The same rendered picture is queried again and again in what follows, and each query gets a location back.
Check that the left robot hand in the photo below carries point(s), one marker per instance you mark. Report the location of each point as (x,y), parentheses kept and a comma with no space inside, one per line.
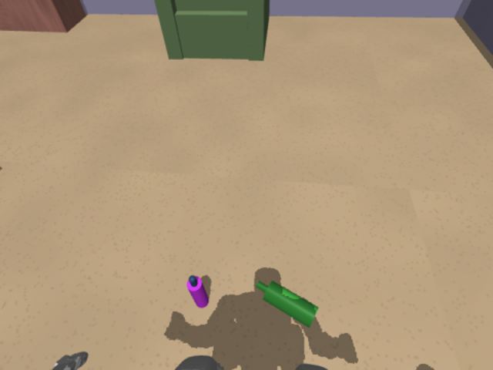
(72,362)

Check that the armchair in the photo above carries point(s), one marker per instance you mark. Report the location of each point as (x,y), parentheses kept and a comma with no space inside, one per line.
(214,29)

